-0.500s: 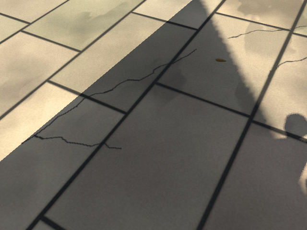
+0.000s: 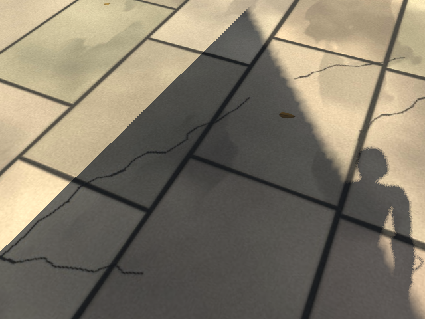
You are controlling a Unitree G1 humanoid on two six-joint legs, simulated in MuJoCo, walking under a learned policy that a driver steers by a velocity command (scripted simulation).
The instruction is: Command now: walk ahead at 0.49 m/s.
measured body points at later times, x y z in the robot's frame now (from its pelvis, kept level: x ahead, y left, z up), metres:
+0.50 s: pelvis +0.27 -0.08 +0.00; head +0.29 -0.10 +0.45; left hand +0.32 +0.18 -0.12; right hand +0.37 -0.35 -0.14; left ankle +0.28 +0.08 -0.66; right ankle +0.29 -0.17 -0.74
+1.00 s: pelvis +0.55 -0.01 -0.01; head +0.58 +0.01 +0.44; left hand +0.58 +0.27 -0.15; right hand +0.70 -0.25 -0.13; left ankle +0.60 +0.07 -0.74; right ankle +0.45 -0.16 -0.64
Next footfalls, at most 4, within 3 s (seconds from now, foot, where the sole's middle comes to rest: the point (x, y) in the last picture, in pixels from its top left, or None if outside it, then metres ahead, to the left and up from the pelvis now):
0.30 right None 0.33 -0.17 -0.78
0.86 left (192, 282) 0.64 0.07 -0.78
1.38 right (222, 202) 0.96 -0.04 -0.78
1.88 left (131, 184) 1.06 0.32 -0.78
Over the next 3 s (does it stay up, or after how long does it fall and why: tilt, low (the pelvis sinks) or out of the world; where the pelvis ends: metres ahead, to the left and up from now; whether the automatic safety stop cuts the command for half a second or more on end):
stays up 1.28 0.31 -0.01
